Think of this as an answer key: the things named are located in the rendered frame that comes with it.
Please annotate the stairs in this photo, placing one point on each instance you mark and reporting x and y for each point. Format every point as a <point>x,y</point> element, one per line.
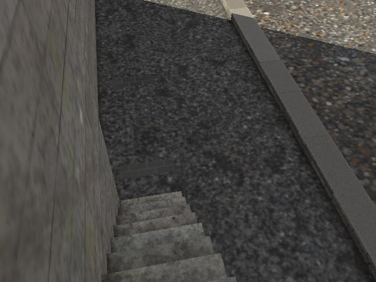
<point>157,239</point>

